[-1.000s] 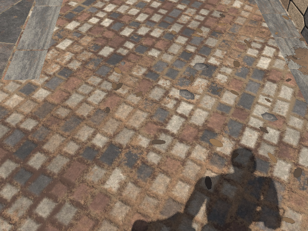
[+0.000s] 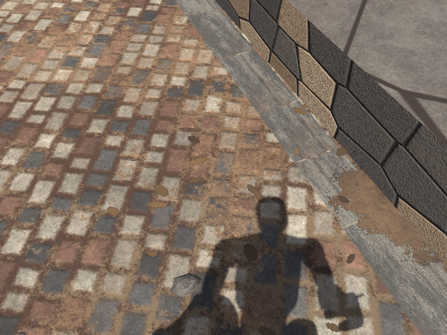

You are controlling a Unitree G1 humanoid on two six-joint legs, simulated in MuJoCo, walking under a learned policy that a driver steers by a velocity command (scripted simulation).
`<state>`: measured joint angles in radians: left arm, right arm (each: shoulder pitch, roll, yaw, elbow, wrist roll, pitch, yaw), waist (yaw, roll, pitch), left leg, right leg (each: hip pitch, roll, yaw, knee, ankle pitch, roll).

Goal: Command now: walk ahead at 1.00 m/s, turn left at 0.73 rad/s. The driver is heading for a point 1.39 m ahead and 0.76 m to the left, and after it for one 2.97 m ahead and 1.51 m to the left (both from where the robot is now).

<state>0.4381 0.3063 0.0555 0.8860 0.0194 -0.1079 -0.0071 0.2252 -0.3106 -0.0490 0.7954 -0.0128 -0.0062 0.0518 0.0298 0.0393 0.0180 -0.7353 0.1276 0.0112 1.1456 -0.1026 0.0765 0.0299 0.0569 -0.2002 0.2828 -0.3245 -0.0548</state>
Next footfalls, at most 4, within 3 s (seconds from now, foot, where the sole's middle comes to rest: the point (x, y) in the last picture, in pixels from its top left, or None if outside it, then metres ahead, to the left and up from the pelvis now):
0.20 left None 0.38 0.07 -0.77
0.62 right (227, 236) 0.84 0.05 -0.77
1.08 left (110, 201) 0.97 0.49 -0.77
1.52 right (55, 130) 1.35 0.80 -0.77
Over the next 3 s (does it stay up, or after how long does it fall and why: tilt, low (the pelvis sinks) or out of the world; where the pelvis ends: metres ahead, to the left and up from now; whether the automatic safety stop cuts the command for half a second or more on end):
stays up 1.47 0.96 0.00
